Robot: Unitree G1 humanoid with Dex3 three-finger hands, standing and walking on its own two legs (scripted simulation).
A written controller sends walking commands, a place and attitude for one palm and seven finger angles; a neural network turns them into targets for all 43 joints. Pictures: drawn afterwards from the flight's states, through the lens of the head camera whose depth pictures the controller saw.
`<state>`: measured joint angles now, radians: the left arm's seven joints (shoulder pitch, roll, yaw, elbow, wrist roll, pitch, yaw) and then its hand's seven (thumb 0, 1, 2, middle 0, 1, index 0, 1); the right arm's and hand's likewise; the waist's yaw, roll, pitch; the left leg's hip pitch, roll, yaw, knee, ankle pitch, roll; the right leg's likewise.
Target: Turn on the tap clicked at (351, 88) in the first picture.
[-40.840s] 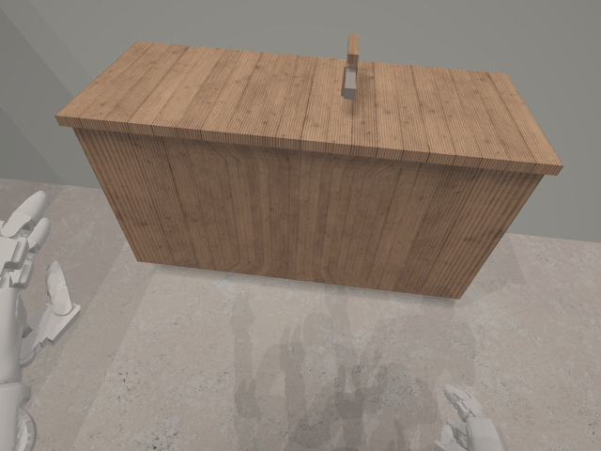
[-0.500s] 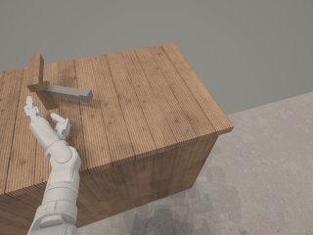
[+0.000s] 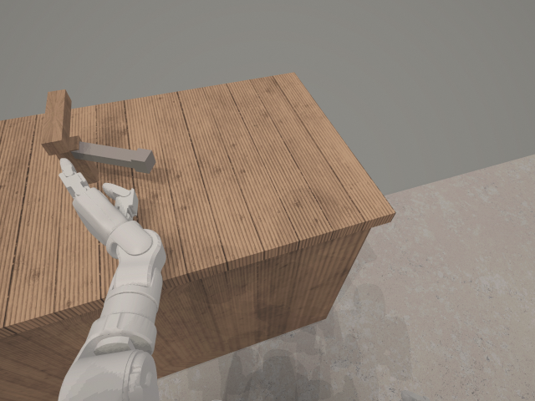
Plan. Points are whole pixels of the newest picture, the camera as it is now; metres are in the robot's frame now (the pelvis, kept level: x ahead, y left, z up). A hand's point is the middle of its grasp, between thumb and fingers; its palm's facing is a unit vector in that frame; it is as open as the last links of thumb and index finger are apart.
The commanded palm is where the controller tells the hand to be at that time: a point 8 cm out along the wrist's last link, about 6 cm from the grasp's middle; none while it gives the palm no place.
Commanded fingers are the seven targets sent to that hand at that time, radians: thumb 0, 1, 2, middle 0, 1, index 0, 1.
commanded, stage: push the lever round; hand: left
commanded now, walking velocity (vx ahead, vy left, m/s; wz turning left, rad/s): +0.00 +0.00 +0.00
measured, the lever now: (143, 160) +0.48 +0.21 +0.08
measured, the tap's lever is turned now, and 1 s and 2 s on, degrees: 60 70 86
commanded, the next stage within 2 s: lift the hand up off the lever in 1.34 s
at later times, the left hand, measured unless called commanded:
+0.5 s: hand (152, 180) +0.45 +0.20 +0.07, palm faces +0.82 -0.56 -0.09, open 7.9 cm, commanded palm +0.40 +0.20 +0.07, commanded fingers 0.00 0.90 0.90 -0.15 -0.15 -0.15 -0.15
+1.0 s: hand (161, 172) +0.47 +0.19 +0.07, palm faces +0.85 -0.51 -0.11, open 8.2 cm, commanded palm +0.43 +0.20 +0.07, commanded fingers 0.00 0.90 0.90 -0.15 -0.15 -0.15 -0.15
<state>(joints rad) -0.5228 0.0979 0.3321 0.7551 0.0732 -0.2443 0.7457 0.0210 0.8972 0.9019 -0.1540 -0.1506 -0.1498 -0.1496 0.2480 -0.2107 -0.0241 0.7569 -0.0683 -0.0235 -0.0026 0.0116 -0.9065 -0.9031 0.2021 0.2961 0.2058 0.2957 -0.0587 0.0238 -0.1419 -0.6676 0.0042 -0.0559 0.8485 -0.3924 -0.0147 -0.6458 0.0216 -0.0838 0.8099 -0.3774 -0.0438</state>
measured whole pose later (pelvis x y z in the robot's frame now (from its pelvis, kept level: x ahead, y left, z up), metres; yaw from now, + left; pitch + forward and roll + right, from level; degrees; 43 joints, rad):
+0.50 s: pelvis +0.00 -0.01 +0.00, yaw +0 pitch +15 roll -1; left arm -0.70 0.09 0.43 0.92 0.14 -0.23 0.90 0.02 0.90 0.90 -0.15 -0.15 -0.15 -0.15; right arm 0.29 -0.21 -0.04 0.79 -0.11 0.00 0.04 0.01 -0.91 -0.90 0.20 0.30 0.20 0.30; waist -0.10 0.03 -0.16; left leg -0.73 0.01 -0.06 0.87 -0.40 -0.03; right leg -0.71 0.03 -0.09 0.84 -0.39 -0.06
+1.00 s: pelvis +0.00 -0.02 -0.01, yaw +0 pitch +17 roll -1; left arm -0.83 0.13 0.50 1.05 0.20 -0.24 0.97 0.02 0.90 0.90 -0.15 -0.15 -0.07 -0.13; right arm 0.28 -0.20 -0.04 0.79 -0.13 -0.02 0.05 0.01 -0.91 -0.90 0.20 0.30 0.20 0.30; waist -0.13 0.02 -0.17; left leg -0.78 0.02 -0.07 0.88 -0.40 -0.04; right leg -0.77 0.04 -0.10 0.86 -0.39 -0.07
